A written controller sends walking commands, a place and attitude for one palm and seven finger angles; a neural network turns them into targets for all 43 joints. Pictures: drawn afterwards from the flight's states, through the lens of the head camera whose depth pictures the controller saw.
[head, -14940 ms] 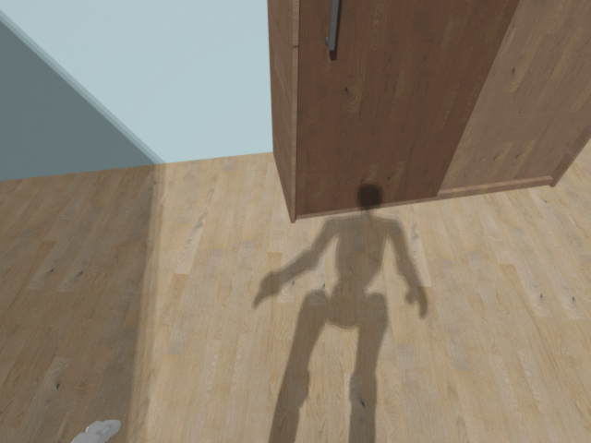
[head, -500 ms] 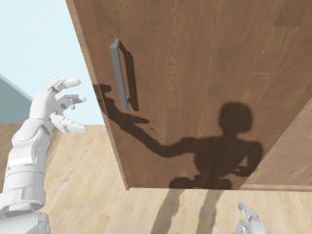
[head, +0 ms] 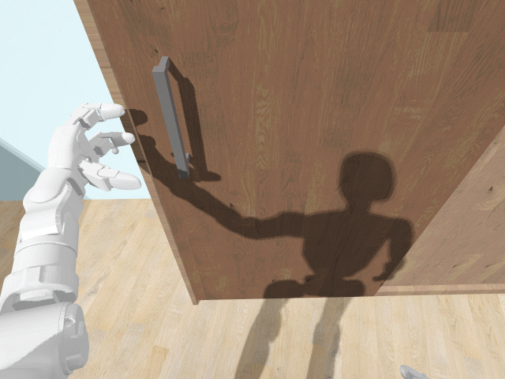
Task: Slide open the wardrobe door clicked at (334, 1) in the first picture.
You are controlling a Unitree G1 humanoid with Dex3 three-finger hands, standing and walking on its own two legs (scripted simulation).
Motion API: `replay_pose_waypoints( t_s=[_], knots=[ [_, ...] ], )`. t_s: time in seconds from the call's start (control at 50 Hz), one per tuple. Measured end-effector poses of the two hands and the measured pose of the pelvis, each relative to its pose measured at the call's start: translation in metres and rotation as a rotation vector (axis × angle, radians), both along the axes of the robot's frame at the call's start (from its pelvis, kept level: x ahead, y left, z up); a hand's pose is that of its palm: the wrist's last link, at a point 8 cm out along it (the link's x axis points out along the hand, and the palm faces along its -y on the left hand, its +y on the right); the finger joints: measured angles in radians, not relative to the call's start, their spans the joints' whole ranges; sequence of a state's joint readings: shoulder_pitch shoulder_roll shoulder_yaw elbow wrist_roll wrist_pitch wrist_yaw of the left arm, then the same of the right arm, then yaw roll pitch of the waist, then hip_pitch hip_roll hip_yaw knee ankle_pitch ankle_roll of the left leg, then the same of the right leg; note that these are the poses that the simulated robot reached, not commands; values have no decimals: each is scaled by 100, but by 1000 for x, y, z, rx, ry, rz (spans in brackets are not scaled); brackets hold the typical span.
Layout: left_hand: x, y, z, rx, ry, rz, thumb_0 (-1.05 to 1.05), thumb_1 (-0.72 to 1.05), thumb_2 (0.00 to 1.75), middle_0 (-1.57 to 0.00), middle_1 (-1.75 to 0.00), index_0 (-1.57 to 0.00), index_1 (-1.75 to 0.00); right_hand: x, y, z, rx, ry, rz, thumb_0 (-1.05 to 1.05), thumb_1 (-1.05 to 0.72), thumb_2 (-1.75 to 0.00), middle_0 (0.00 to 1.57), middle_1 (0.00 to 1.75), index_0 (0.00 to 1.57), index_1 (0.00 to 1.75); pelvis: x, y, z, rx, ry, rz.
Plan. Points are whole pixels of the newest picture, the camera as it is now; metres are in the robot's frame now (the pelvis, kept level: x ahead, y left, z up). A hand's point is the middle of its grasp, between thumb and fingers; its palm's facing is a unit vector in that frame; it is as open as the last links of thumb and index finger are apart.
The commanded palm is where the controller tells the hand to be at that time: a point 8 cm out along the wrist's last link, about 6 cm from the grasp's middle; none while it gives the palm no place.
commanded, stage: move the hooked fingers beside the handle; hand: left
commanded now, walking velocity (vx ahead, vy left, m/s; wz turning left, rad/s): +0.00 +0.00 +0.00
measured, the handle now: (175, 123) +0.49 +0.15 +0.15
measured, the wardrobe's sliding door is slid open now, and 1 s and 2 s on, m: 0.00 0.00 0.00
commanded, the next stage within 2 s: feel for the door with the fingertips in 1.02 s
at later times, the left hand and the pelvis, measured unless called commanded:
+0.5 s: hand (131, 144) +0.44 +0.21 +0.15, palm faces +0.07 -1.00 +0.00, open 13.9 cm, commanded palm +0.41 +0.26 +0.16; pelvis +0.00 +0.00 +0.00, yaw -1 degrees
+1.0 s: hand (127, 145) +0.44 +0.22 +0.15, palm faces +0.06 -1.00 +0.00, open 14.0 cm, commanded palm +0.41 +0.26 +0.15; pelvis +0.00 +0.01 +0.00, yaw +0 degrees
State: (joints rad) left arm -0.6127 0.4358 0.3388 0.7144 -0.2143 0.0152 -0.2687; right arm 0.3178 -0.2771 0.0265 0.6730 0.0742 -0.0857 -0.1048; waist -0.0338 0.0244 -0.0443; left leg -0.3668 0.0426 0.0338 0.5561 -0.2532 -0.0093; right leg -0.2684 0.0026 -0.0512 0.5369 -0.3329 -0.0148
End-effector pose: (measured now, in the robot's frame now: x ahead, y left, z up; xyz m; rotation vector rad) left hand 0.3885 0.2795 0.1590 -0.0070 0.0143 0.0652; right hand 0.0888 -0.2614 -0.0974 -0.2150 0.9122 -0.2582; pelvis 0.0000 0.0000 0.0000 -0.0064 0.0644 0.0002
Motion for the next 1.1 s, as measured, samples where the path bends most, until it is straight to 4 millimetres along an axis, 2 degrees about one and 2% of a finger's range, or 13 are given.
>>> replay_pose_waypoints(
  t_s=[0.26, 0.5, 0.7, 0.96, 1.1],
  knots=[
    [27, -27, 2, -12, -13, -23, -1, -50, 30, -30, -120, -30, -120, -15, 1, -7, 21, 45, -28, 1, -90, -90, 20, 30, 21, 30, 2, 1, -2, 2, 25, -12],
    [23, -17, -5, 7, -6, 2, -1, -50, 30, -30, -120, -31, -120, -24, 2, -10, 24, 82, -36, 1, -90, -90, 20, 30, 21, 30, 0, 1, -3, 0, 28, -13],
    [27, -24, -2, -9, -12, -13, -1, -50, 30, -30, -120, -30, -120, -20, 2, -8, 13, 67, -26, 1, -90, -90, 20, 30, 21, 30, -3, 3, -4, -3, 32, -7],
    [23, -10, -7, 2, -8, 1, -1, -50, 30, -30, -120, -31, -120, -24, 5, -8, 13, 78, -33, 1, -90, -90, 20, 30, 21, 30, -3, 5, -4, -6, 35, -10],
    [25, -16, -4, 1, -30, -18, -1, -50, 30, -30, -120, -30, -120, -24, 7, -9, 10, 82, -24, 1, -90, -90, 20, 30, 21, 30, -3, 8, -4, -9, 39, -6]
  ],
)
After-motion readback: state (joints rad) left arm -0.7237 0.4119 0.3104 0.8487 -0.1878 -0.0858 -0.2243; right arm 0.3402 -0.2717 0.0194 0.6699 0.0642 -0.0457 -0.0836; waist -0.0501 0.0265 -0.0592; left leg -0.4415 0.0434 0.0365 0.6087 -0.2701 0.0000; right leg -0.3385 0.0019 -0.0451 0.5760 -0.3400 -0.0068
